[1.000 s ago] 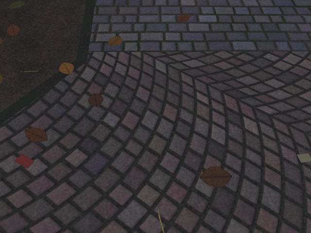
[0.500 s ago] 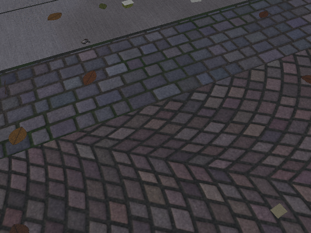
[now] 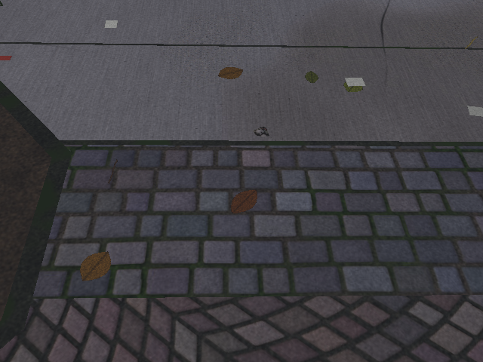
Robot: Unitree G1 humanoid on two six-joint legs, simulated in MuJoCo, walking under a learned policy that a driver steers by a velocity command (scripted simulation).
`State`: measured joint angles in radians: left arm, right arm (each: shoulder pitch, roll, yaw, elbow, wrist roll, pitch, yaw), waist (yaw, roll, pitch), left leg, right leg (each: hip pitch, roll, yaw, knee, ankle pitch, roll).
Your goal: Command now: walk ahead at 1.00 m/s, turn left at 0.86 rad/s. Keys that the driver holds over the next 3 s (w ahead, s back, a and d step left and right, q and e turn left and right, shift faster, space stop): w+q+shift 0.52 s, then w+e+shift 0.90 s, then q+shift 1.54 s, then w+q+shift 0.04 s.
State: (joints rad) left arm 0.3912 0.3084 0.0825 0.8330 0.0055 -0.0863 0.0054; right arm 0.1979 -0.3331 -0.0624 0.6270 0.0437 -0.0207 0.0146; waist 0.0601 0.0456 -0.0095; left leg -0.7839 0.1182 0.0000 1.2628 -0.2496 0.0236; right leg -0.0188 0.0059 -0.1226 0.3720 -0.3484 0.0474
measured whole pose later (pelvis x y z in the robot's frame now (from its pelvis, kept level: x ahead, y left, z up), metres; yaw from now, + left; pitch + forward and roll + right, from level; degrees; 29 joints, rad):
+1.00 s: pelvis +0.85 +0.25 +0.01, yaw +23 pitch +0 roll +0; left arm 0.59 0.24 0.05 0.82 -0.05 -0.06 0.00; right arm -0.07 -0.25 0.01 0.58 0.00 -0.14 0.03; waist 0.17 0.00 0.02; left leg -0.55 0.01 -0.14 0.54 0.00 -0.02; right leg 0.05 0.08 0.25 0.33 -0.36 -0.04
